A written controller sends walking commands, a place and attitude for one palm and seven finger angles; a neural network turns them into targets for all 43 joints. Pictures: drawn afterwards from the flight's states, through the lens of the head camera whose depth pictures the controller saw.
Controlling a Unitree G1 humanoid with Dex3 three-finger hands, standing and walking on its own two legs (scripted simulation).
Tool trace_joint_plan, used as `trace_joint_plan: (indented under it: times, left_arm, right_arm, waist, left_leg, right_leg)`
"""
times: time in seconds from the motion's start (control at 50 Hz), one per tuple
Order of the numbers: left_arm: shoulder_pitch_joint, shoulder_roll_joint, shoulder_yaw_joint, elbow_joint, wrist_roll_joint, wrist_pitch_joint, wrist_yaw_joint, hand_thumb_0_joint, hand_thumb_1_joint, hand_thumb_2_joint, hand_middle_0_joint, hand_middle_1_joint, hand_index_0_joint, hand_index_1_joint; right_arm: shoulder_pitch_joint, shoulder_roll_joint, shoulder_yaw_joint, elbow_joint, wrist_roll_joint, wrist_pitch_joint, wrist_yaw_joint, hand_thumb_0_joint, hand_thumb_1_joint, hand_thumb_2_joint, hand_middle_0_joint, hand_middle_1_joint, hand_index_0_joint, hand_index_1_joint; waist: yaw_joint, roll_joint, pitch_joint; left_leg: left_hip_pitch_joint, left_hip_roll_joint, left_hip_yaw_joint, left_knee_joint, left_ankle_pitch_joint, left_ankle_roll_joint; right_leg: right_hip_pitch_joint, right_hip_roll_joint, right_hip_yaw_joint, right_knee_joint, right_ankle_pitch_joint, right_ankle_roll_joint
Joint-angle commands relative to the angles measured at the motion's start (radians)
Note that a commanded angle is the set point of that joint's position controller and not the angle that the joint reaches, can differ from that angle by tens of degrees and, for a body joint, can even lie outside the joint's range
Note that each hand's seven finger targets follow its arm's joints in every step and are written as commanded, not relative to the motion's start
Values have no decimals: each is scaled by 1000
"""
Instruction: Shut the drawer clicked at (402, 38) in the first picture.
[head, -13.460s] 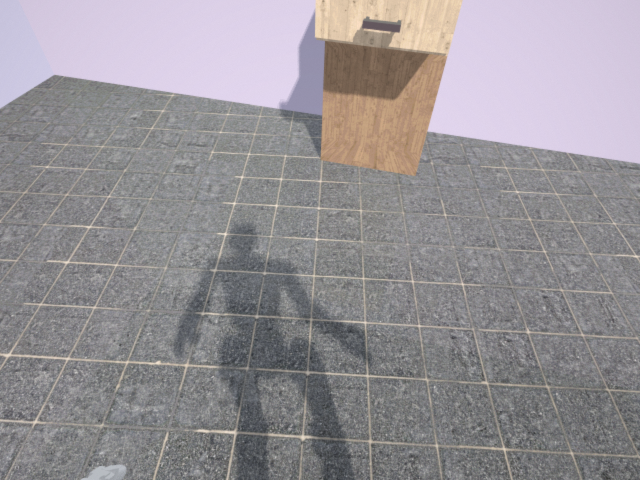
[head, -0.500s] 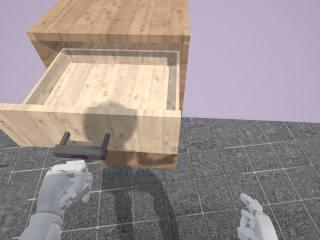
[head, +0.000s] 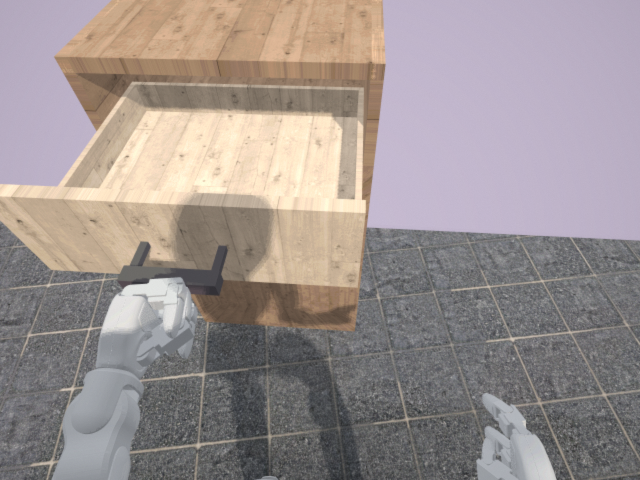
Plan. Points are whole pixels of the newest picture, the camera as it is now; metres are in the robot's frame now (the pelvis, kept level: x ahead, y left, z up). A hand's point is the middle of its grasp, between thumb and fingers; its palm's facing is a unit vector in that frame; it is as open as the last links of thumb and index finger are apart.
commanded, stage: push the drawer shut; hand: left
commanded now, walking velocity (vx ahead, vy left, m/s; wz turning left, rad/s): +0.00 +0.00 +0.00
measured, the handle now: (176, 265) +0.35 +0.20 +0.07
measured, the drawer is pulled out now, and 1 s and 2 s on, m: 0.27 0.14 0.02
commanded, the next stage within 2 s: none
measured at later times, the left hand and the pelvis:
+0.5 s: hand (205, 278) +0.34 +0.16 +0.07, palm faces -0.03 -1.00 -0.06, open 3.1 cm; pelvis -0.01 +0.00 +0.00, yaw -1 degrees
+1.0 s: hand (217, 236) +0.41 +0.16 +0.07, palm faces -0.04 -1.00 -0.05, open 3.0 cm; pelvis +0.00 +0.01 +0.00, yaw -2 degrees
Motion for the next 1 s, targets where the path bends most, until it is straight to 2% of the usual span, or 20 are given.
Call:
trace_joint_plan:
  times: [0.0, 0.1, 0.12, 0.14, 0.2, 0.26, 0.38, 0.42, 0.48, 0.52, 0.56, 0.58, 0.66, 0.68, 0.74, 0.78, 0.88, 0.9, 0.96, 0.98]
  left_arm:
    - [-297, 119, 51, -180, -16, -61, 8, 0, 900, 900, -1400, -1600, -1400, -1600]
    - [-373, 119, 48, -127, -7, -62, 22, 0, 900, 900, -1400, -1600, -1400, -1600]
    - [-367, 145, 70, -109, 0, -64, 30, 0, 900, 900, -1400, -1600, -1400, -1600]
    - [-382, 115, 42, -101, 2, -64, 30, 0, 900, 900, -1400, -1600, -1400, -1600]
    - [-455, 112, 34, -70, 8, -68, 40, 0, 900, 900, -1400, -1600, -1400, -1600]
    - [-502, 149, 63, -23, 12, -72, 46, 0, 900, 900, -1400, -1600, -1400, -1600]
    - [-656, 162, 64, 73, 19, -81, 48, 0, 900, 900, -1400, -1600, -1400, -1600]
    - [-676, 177, 72, 110, 24, -84, 52, 0, 900, 900, -1400, -1600, -1400, -1600]
    - [-739, 171, 65, 150, 26, -88, 49, 0, 900, 900, -1400, -1600, -1400, -1600]
    - [-767, 183, 72, 212, 29, -89, 51, 0, 900, 900, -1400, -1600, -1400, -1600]
    - [-793, 218, 105, 241, 28, -97, 46, 0, 900, 900, -1400, -1600, -1400, -1600]
    - [-817, 191, 81, 244, 28, -99, 41, 0, 900, 900, -1400, -1600, -1400, -1600]
    - [-837, 213, 105, 303, 30, -107, 37, 0, 900, 900, -1400, -1600, -1400, -1600]
    - [-860, 215, 104, 290, 31, -112, 36, 0, 900, 900, -1400, -1600, -1400, -1600]
    - [-852, 217, 117, 345, 31, -115, 39, 0, 900, 900, -1400, -1600, -1400, -1600]
    - [-902, 236, 127, 350, 35, -123, 37, 0, 900, 900, -1400, -1600, -1400, -1600]
    - [-979, 256, 140, 406, 40, -132, 33, 0, 900, 900, -1400, -1600, -1400, -1600]
    - [-965, 278, 165, 422, 42, -134, 35, 0, 900, 900, -1400, -1600, -1400, -1600]
    - [-1003, 259, 142, 429, 46, -140, 28, 0, 900, 900, -1400, -1600, -1400, -1600]
    - [-1019, 262, 149, 451, 44, -139, 29, 0, 900, 900, -1400, -1600, -1400, -1600]
  right_arm:
    - [-44, -114, -54, -140, 11, -51, -9, 0, -900, -900, 200, 300, 200, 300]
    - [-39, -117, -54, -134, 9, -41, -6, 0, -900, -900, 200, 300, 200, 300]
    - [-36, -121, -56, -131, 8, -36, -5, 0, -900, -900, 200, 300, 200, 300]
    - [-38, -116, -53, -133, 9, -33, -3, 0, -900, -900, 200, 300, 200, 300]
    - [-31, -117, -54, -126, 9, -26, -2, 0, -900, -900, 200, 300, 200, 300]
    - [-22, -123, -55, -117, 9, -13, -2, 0, -900, -900, 200, 300, 200, 300]
    - [-11, -124, -53, -99, 11, 11, -5, 0, -900, -900, 200, 300, 200, 300]
    - [1, -129, -55, -93, 10, 17, -5, 0, -900, -900, 200, 300, 200, 300]
    - [12, -127, -54, -88, 10, 28, -3, 0, -900, -900, 200, 300, 200, 300]
    - [27, -133, -55, -79, 8, 38, -3, 0, -900, -900, 200, 300, 200, 300]
    - [35, -136, -57, -75, 9, 48, -3, 0, -900, -900, 200, 300, 200, 300]
    - [38, -132, -55, -77, 9, 51, 0, 0, -900, -900, 200, 300, 200, 300]
    - [62, -135, -61, -71, 8, 68, 5, 0, -900, -900, 200, 300, 200, 300]
    - [65, -134, -61, -72, 6, 71, 7, 0, -900, -900, 200, 300, 200, 300]
    - [84, -136, -64, -70, 4, 84, 11, 0, -900, -900, 200, 300, 200, 300]
    - [90, -137, -66, -65, 5, 92, 11, 0, -900, -900, 200, 300, 200, 300]
    - [108, -139, -67, -57, 3, 109, 12, 0, -900, -900, 200, 300, 200, 300]
    - [115, -141, -69, -57, 2, 113, 12, 0, -900, -900, 200, 300, 200, 300]
    - [121, -137, -66, -57, 1, 122, 15, 0, -900, -900, 200, 300, 200, 300]
    - [127, -138, -67, -52, 0, 125, 15, 0, -900, -900, 200, 300, 200, 300]
  waist:
    - [-36, -20, -219]
    - [-32, -28, -225]
    - [-28, -42, -227]
    - [-30, -17, -225]
    - [-40, -34, -215]
    - [-42, -58, -220]
    - [-54, -20, -221]
    - [-58, -54, -235]
    - [-57, -15, -256]
    - [-69, -75, -237]
    - [-61, -38, -259]
    - [-63, -31, -275]
    - [-62, -36, -293]
    - [-59, -1, -313]
    - [-64, -60, -311]
    - [-68, -27, -303]
    - [-80, -36, -305]
    - [-70, -38, -324]
    - [-77, 12, -340]
    - [-83, -13, -337]
  left_leg:
    - [123, -33, -31, -120, 226, 18]
    - [124, -32, -34, -132, 220, 16]
    - [118, -32, -31, -132, 219, 19]
    - [123, -34, -28, -136, 214, 18]
    - [125, -31, -32, -140, 205, 16]
    - [111, -33, -27, -141, 194, 19]
    - [116, -33, -26, -146, 164, 17]
    - [111, -30, -29, -145, 168, 22]
    - [124, -33, -29, -145, 189, 17]
    - [103, -29, -33, -143, 170, 22]
    - [105, -32, -27, -141, 182, 20]
    - [109, -35, -26, -143, 183, 20]
    - [112, -32, -24, -136, 232, 20]
    - [122, -33, -23, -135, 248, 17]
    - [106, -31, -19, -132, 270, 23]
    - [106, -31, -17, -130, 270, 19]
    - [91, -31, -13, -125, 257, 23]
    - [93, -31, -17, -125, 264, 22]
    - [117, -29, -17, -119, 302, 21]
    - [112, -29, -18, -115, 293, 22]
  right_leg:
    - [100, 27, 65, -123, 264, 7]
    - [106, 28, 66, -123, 256, 5]
    - [113, 27, 70, -128, 253, 5]
    - [108, 26, 71, -130, 251, 5]
    - [96, 28, 68, -130, 245, 5]
    - [110, 27, 78, -138, 241, 7]
    - [92, 28, 84, -145, 209, 4]
    - [99, 29, 86, -146, 210, 7]
    - [99, 30, 82, -135, 239, 2]
    - [88, 34, 83, -144, 217, 7]
    - [102, 33, 91, -141, 238, 4]
    - [108, 32, 90, -140, 243, 4]
    - [120, 37, 89, -132, 299, 3]
    - [123, 36, 88, -124, 315, 0]
    - [136, 41, 90, -126, 348, 4]
    - [125, 40, 89, -122, 349, 2]
    - [118, 43, 95, -123, 347, 4]
    - [125, 44, 94, -118, 346, 2]
    - [111, 45, 91, -110, 375, -1]
    - [105, 47, 90, -112, 367, 0]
